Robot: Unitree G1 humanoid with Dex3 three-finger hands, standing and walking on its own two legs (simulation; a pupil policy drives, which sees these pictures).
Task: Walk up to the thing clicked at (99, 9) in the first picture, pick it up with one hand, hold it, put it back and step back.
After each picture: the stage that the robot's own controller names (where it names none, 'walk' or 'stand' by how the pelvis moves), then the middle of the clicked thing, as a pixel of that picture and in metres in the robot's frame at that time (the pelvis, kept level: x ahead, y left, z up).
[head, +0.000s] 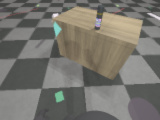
stand; (99, 18) +1.07 -0.05 +0.12
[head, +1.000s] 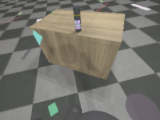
walk; (77, 20) +0.94 +0.21 +0.13
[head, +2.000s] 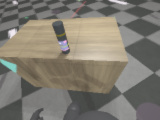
walk; (62, 39) +0.55 +0.24 +0.14
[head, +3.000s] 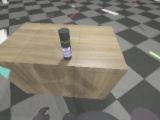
stand; (66, 46) +0.51 +0.21 +0.12
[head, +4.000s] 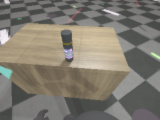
stand; (68, 47) +0.51 +0.19 +0.11
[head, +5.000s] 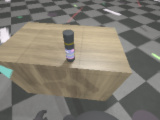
stand; (69, 47) +0.50 +0.18 +0.11
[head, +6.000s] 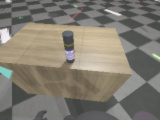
stand; (69, 48) +0.49 +0.18 +0.11
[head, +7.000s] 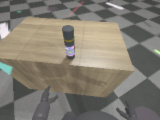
rise first; (69, 44) +0.51 +0.18 +0.12
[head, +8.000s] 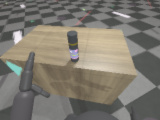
go down; (73, 48) +0.51 +0.19 +0.12
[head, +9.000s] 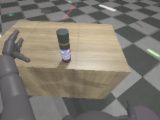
go down; (64, 48) +0.48 +0.17 +0.12
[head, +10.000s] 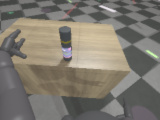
go down; (66, 46) +0.50 +0.17 +0.13
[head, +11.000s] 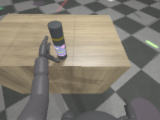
close in; (59, 43) +0.48 +0.19 +0.14
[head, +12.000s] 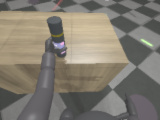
lift; (58, 40) +0.49 +0.18 +0.16
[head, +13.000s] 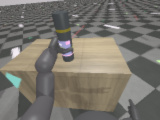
lift; (65, 39) +0.35 +0.14 +0.34
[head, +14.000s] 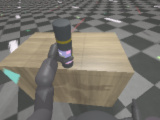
hold; (65, 48) +0.33 +0.15 +0.29
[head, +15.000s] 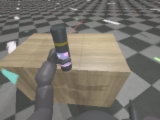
hold; (63, 51) +0.34 +0.17 +0.26
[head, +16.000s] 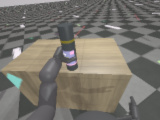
crouch; (69, 49) +0.33 +0.12 +0.29
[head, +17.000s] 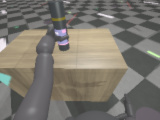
crouch; (60, 29) +0.47 +0.17 +0.31
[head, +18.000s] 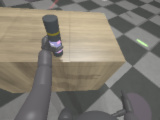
lower; (55, 39) +0.50 +0.19 +0.16
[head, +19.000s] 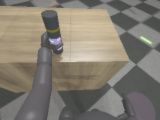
lower; (54, 36) +0.50 +0.20 +0.17
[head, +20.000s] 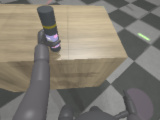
lower; (51, 33) +0.52 +0.20 +0.17
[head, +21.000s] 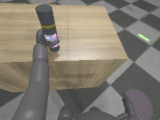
lower; (50, 32) +0.52 +0.21 +0.17
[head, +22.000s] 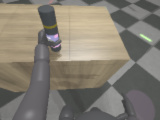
loosen; (52, 32) +0.52 +0.20 +0.17
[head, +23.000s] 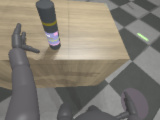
rise; (51, 30) +0.51 +0.20 +0.17
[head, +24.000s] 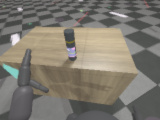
sink last; (71, 46) +0.52 +0.20 +0.14
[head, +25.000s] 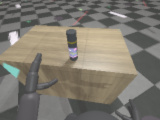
stand; (72, 46) +0.52 +0.19 +0.12
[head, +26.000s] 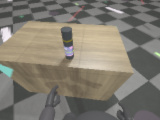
stand; (68, 45) +0.51 +0.20 +0.12
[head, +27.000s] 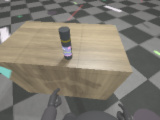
stand; (66, 45) +0.51 +0.21 +0.12
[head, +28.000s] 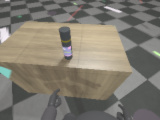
stand; (66, 45) +0.51 +0.21 +0.12
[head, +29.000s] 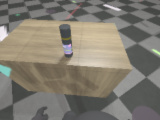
walk; (67, 42) +0.53 +0.20 +0.12
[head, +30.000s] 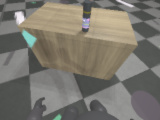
walk; (86, 17) +0.84 +0.07 +0.15
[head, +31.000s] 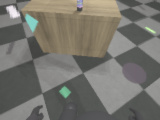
stand; out of the picture +1.18 +0.23 +0.14
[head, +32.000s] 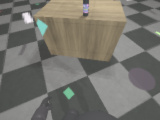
stand; (85, 4) +1.20 +0.12 +0.14
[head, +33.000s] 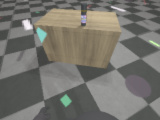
stand; (83, 15) +1.17 +0.13 +0.11
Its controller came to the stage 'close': yes
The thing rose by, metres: 0.21
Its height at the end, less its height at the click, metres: +0.00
